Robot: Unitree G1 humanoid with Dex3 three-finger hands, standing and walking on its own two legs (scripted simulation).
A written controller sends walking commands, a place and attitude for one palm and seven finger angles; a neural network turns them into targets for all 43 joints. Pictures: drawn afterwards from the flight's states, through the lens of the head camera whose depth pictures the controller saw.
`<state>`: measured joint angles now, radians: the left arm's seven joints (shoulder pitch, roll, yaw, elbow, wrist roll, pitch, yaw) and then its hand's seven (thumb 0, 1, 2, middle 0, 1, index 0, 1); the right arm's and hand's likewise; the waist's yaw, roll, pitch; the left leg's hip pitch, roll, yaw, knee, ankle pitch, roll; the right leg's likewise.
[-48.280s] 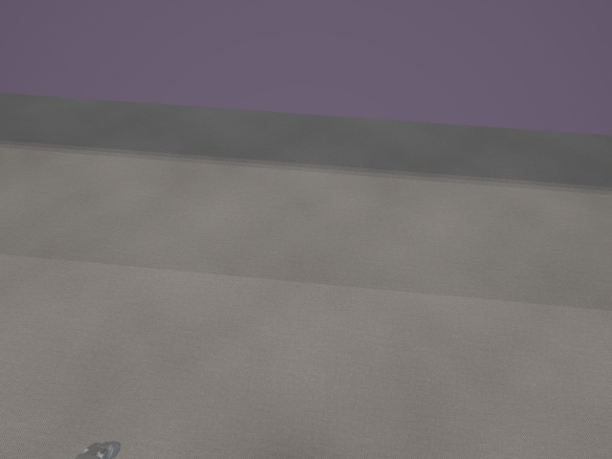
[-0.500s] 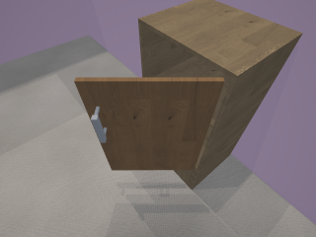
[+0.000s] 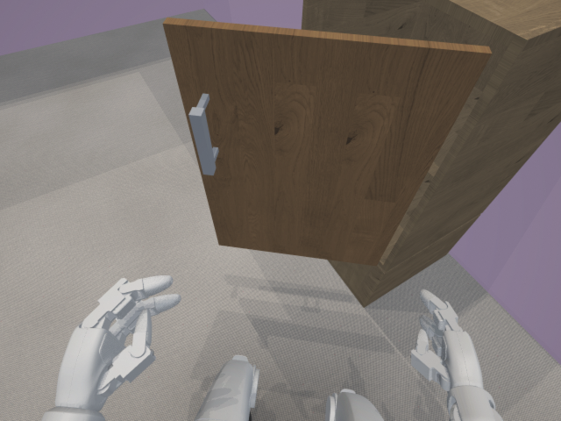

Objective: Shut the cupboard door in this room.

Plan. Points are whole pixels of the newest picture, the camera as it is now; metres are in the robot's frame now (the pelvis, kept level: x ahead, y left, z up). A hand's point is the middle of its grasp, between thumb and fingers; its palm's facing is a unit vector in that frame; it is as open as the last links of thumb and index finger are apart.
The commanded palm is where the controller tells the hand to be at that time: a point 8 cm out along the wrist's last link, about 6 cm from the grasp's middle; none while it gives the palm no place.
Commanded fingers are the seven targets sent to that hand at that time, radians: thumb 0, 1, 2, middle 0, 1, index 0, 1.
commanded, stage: raise the hand and make a fist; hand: left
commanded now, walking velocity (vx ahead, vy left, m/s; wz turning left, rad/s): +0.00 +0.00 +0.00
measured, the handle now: (206, 136) +0.53 +0.20 +0.08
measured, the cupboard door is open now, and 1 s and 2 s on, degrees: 51 51 51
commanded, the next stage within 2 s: bring the fist close to the handle in 1.38 s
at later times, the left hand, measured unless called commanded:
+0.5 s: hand (143, 324) +0.21 +0.20 +0.06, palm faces -0.02 -1.00 -0.02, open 3.4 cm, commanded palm +0.19 +0.25 +0.07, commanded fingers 0.00 0.90 0.90 -1.15 -1.34 -1.15 -1.34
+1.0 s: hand (133, 303) +0.23 +0.21 +0.08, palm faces -0.01 -1.00 -0.05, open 3.1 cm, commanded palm +0.21 +0.26 +0.08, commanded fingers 0.00 0.90 0.90 -1.30 -1.50 -1.30 -1.50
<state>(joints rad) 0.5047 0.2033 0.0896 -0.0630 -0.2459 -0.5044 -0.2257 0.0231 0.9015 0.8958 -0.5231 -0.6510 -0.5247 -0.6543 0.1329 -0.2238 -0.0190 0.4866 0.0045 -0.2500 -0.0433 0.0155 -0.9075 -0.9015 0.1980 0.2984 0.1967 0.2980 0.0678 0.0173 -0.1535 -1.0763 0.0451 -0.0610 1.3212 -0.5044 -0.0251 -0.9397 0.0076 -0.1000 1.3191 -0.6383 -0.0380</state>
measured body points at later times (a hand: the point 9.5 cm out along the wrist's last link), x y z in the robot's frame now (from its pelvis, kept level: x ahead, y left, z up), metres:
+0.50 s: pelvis +0.00 +0.03 +0.01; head +0.06 +0.05 +0.46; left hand +0.21 +0.25 +0.07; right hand +0.17 -0.22 -0.06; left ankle +0.07 +0.13 -0.61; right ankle +0.01 -0.10 -0.61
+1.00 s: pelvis +0.01 +0.03 +0.02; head +0.07 +0.04 +0.47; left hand +0.23 +0.27 +0.08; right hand +0.19 -0.20 -0.05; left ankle +0.07 +0.13 -0.61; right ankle +0.01 -0.10 -0.61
